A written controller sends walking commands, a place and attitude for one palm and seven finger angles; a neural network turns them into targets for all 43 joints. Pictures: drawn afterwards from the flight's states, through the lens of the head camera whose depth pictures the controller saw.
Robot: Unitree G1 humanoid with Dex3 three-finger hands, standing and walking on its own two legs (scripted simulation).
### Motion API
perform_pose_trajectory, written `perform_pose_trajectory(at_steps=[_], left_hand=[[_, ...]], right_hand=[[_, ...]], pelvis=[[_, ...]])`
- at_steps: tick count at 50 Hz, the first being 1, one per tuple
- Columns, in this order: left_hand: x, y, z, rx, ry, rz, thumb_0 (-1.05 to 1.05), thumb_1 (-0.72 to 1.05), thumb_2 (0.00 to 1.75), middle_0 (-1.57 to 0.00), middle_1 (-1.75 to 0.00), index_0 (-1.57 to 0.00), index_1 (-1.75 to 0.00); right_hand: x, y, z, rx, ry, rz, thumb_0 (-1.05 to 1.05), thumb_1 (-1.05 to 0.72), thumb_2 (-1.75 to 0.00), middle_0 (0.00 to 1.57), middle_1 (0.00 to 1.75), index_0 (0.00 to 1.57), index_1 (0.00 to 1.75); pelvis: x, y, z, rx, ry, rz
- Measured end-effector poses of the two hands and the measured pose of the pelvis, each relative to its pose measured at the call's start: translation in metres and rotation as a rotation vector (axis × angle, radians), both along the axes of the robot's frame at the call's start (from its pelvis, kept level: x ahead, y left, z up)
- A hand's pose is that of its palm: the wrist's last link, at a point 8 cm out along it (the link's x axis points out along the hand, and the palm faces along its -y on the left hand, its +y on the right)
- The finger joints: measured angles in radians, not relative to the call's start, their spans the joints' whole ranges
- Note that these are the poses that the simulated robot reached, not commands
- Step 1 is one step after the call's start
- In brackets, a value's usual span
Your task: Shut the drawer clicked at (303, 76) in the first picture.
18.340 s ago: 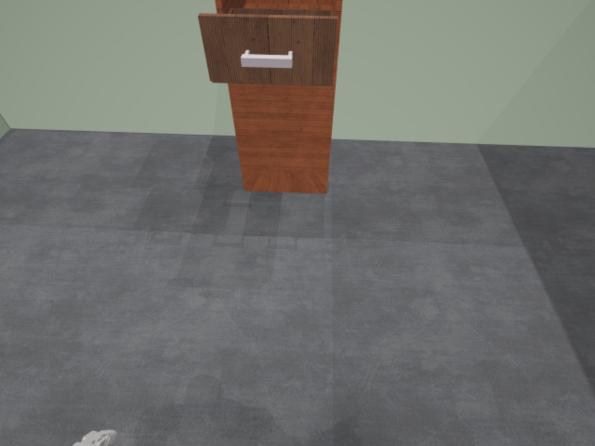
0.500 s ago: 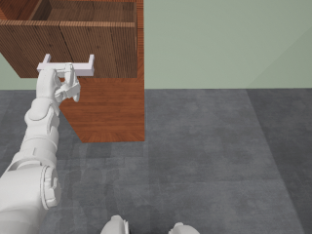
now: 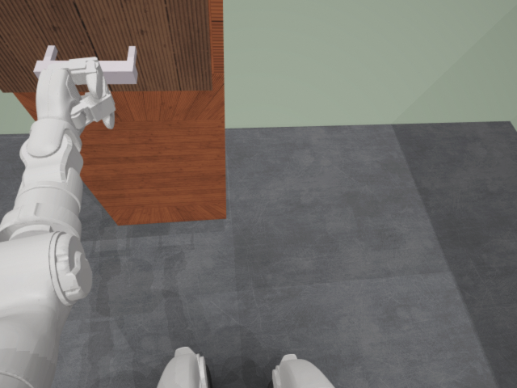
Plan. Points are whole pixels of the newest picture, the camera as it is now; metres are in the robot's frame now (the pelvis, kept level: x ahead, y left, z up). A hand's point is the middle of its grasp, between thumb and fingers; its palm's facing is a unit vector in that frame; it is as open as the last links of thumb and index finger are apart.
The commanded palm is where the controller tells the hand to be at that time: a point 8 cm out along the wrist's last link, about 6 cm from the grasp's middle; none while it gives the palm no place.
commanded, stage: push the drawer shut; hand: left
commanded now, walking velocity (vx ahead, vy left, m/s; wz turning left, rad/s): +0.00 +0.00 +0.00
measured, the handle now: (90, 62) +0.61 +0.21 +0.10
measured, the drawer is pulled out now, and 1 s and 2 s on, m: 0.05 0.00 0.00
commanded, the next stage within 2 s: pull the fist back off the drawer in 0.66 s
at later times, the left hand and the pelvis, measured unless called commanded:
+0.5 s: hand (108, 72) +0.58 +0.18 +0.10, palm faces +0.00 -1.00 -0.01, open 3.3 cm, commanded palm +0.58 +0.21 +0.10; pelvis +0.00 +0.01 -0.01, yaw -1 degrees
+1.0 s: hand (107, 71) +0.58 +0.18 +0.10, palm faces +0.01 -1.00 -0.02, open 3.3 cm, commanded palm +0.58 +0.20 +0.10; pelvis -0.03 +0.02 -0.03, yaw -1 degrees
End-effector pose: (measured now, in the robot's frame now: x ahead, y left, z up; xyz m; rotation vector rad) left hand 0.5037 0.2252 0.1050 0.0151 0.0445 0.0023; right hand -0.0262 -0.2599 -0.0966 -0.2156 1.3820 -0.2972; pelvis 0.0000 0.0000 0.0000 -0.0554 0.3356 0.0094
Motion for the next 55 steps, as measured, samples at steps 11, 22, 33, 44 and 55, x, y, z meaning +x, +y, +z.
perform_pose_trajectory(at_steps=[11, 22, 33, 44, 55], left_hand=[[0.025, 0.001, 0.001, 0.001, 0.012, 0.006, 0.05, 0.82, 0.9, -1.4, -1.6, -1.39, -1.6], [0.052, 0.003, 0.002, -0.003, 0.016, 0.005, 0.06, 0.8, 0.89, -1.4, -1.6, -1.39, -1.6], [0.059, 0.013, 0.001, 0.008, 0.026, 0.005, 0.04, 0.67, 0.9, -1.4, -1.6, -1.39, -1.6], [0.058, 0.011, 0.001, 0.013, 0.008, 0.01, 0.05, 0.68, 0.91, -1.4, -1.6, -1.39, -1.6], [0.055, 0.005, 0.001, 0.003, 0.011, 0.012, 0.05, 0.77, 0.9, -1.4, -1.6, -1.39, -1.6]], right_hand=[[-0.021, 0.006, 0.003, -0.016, 0.056, -0.019, 0.01, -0.9, -0.89, 0.2, 0.3, 0.21, 0.3], [-0.049, 0.014, 0.009, -0.031, 0.142, -0.044, 0.01, -0.9, -0.89, 0.2, 0.3, 0.21, 0.3], [-0.068, 0.026, 0.008, -0.028, 0.193, -0.039, 0.01, -0.9, -0.89, 0.2, 0.3, 0.21, 0.3], [-0.074, 0.032, 0.004, -0.046, 0.165, -0.016, 0.01, -0.9, -0.89, 0.2, 0.3, 0.21, 0.3], [-0.078, 0.041, 0.002, -0.023, 0.146, -0.025, 0.01, -0.9, -0.89, 0.2, 0.3, 0.21, 0.3]], pelvis=[[-0.001, 0.004, -0.005, -0.012, 0.037, -0.002], [-0.003, 0.009, -0.011, -0.027, 0.082, -0.006], [-0.008, 0.013, -0.018, -0.045, 0.108, 0.006], [-0.021, 0.02, -0.026, -0.057, 0.123, 0.013], [-0.026, 0.025, -0.026, -0.055, 0.114, 0.002]])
